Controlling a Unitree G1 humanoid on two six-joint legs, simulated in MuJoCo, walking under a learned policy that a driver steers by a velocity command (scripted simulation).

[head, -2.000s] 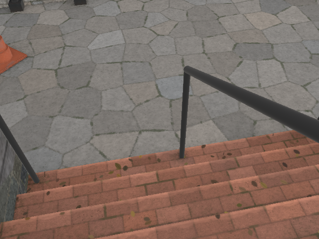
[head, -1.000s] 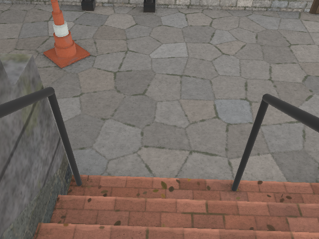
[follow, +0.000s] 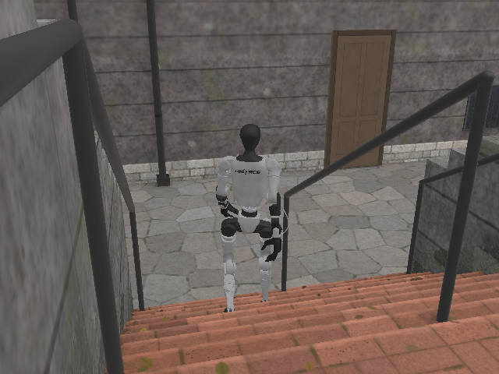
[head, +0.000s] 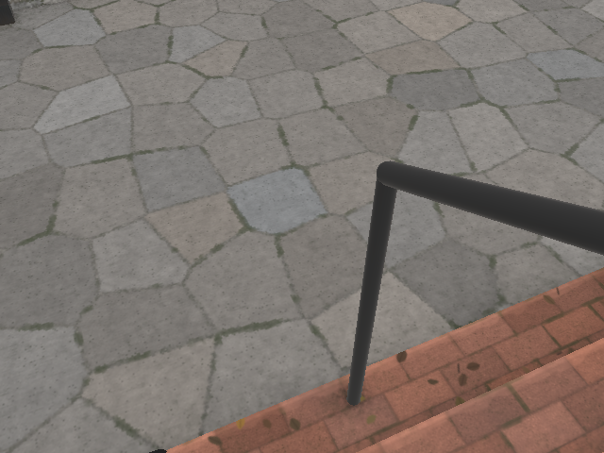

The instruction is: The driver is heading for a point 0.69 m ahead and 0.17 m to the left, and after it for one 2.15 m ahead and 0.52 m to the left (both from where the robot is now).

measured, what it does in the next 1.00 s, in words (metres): goes down, turning left: left foot 0.17 m lower, then right foot 0.17 m lower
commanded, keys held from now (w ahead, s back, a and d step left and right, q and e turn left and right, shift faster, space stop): w+q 0.84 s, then w+e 0.16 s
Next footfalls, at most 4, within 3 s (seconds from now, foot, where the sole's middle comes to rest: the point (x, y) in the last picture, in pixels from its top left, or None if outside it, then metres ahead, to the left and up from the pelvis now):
0.52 left None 0.37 0.18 -0.99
0.92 right None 0.66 0.04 -1.16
1.44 left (134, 428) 0.92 0.40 -1.33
1.90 right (192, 331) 1.25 0.19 -1.33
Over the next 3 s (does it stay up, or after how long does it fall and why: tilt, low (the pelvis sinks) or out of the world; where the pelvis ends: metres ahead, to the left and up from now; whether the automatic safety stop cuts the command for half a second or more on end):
stays up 1.71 0.35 -0.57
